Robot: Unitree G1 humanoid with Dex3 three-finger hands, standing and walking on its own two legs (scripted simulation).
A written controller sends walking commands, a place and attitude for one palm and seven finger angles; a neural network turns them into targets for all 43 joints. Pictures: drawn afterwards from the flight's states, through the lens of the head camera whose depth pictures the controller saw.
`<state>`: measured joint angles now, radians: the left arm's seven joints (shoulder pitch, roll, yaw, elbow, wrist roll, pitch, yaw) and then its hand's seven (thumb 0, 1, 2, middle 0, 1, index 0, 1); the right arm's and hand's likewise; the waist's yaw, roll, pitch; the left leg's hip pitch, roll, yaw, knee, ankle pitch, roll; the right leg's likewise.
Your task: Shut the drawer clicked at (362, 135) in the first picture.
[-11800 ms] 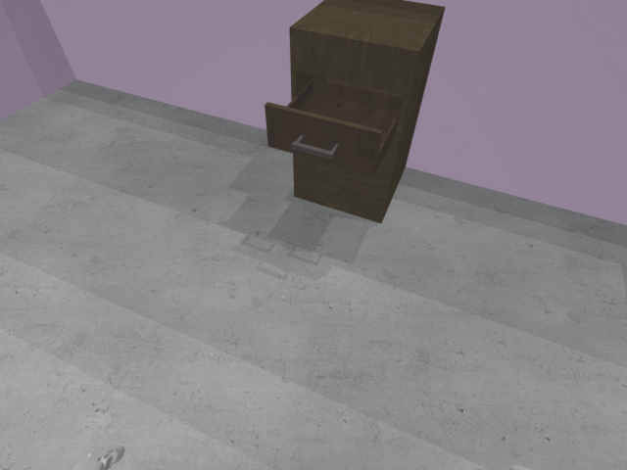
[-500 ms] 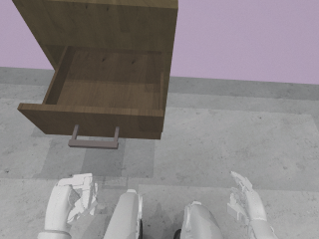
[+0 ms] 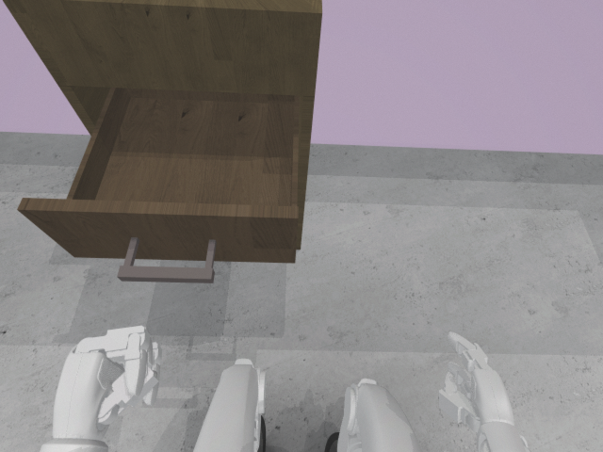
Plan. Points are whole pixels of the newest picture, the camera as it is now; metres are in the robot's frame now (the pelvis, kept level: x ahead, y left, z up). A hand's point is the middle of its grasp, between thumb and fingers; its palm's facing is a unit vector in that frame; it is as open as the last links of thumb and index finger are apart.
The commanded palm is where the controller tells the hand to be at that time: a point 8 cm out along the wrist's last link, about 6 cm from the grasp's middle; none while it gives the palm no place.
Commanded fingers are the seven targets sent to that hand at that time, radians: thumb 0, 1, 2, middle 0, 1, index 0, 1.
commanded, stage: bring the fist close to the handle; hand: left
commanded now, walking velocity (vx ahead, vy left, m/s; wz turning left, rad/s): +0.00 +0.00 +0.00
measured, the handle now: (170, 260) +0.38 +0.23 -0.07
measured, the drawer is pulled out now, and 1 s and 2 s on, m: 0.25 0.25 0.22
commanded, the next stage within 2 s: push the drawer shut in 1.34 s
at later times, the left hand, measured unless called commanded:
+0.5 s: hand (174, 349) +0.24 +0.18 -0.03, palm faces +0.03 -1.00 -0.02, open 3.3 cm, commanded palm +0.22 +0.23 -0.03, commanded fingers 0.00 0.90 0.90 -1.40 -1.60 -1.40 -1.60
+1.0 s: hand (194, 324) +0.29 +0.18 -0.07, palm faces +0.03 -1.00 -0.04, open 3.3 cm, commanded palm +0.26 +0.22 -0.07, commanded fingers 0.00 0.90 0.90 -1.40 -1.60 -1.40 -1.60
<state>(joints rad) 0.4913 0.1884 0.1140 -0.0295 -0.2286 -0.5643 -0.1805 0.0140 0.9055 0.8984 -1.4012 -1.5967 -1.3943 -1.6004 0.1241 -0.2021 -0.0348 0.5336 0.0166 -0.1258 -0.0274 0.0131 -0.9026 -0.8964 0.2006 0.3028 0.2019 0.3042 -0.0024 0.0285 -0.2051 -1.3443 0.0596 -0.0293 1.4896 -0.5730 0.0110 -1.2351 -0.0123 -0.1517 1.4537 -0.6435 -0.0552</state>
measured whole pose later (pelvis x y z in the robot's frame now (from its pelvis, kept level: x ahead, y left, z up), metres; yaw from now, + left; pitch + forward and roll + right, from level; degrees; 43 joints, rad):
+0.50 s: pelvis -0.01 +0.01 -0.04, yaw -1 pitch +29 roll -4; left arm 0.31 0.20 0.09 0.07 -0.20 -0.55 -0.13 0.02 0.90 0.90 -1.40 -1.60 -1.39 -1.60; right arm 0.11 -0.21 -0.01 0.54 0.00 -0.11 0.00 0.01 -0.90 -0.90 0.20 0.30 0.20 0.30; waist -0.01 0.02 -0.21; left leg -1.52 0.06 -0.01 1.62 -0.60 0.03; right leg -1.42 -0.02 -0.14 1.59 -0.67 -0.04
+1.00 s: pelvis -0.01 +0.01 -0.07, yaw -2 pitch +32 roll -4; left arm 0.10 0.21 0.12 0.21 -0.19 -0.57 -0.12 0.01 0.90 0.90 -1.40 -1.60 -1.40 -1.60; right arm 0.09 -0.25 0.00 0.55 -0.01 -0.06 0.02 0.01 -0.90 -0.90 0.20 0.30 0.20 0.30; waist -0.01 0.03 -0.22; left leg -1.67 0.06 -0.01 1.73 -0.62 0.03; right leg -1.57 -0.02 -0.13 1.71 -0.70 -0.05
